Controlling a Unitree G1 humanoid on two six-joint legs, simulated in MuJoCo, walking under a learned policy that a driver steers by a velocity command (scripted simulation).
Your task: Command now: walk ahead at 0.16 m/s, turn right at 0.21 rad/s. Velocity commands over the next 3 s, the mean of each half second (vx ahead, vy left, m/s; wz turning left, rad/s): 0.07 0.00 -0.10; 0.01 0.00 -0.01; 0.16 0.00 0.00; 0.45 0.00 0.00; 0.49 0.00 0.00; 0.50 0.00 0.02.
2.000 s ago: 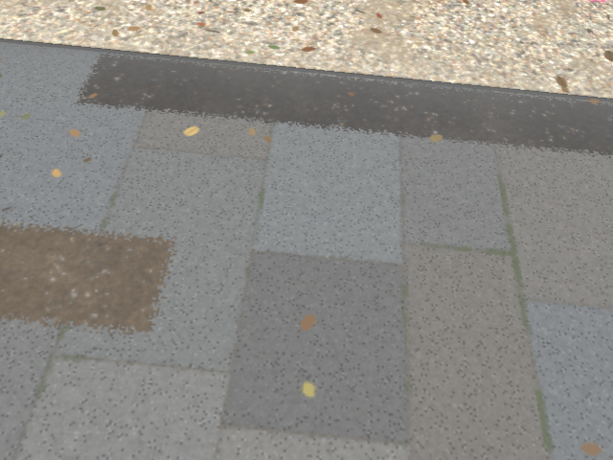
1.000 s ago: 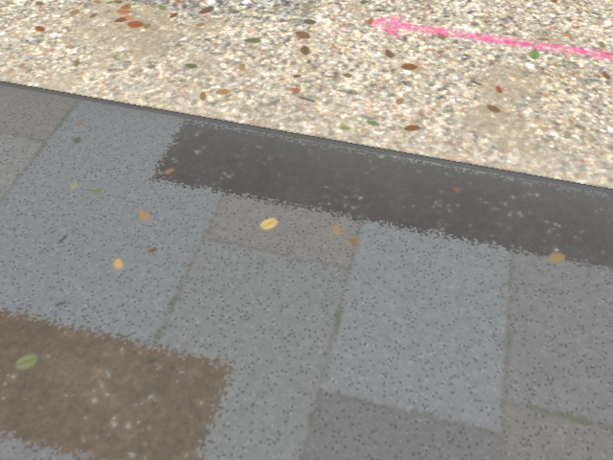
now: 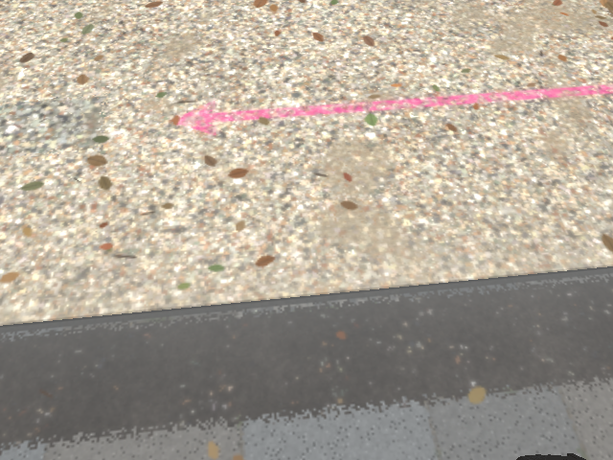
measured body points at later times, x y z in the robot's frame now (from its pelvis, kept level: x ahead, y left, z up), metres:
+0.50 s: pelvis +0.05 +0.00 +0.02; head +0.05 +0.00 +0.47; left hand +0.11 +0.25 -0.12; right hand +0.10 -0.25 -0.13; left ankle +0.12 +0.09 -0.72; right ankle +0.04 -0.11 -0.72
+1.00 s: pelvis +0.08 -0.01 +0.02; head +0.09 -0.01 +0.47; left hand +0.08 +0.22 -0.14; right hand +0.08 -0.24 -0.14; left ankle +0.12 +0.09 -0.72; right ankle +0.04 -0.11 -0.72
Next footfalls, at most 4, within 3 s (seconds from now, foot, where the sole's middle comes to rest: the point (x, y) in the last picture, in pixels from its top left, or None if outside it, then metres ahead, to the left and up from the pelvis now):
0.34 right None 0.08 -0.11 -0.76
1.94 right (356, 402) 0.56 -0.04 -0.76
2.50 left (295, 274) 0.88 0.13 -0.76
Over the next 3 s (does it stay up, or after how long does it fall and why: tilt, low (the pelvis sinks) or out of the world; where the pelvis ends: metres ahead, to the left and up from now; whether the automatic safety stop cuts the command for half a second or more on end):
stays up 0.99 0.04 0.01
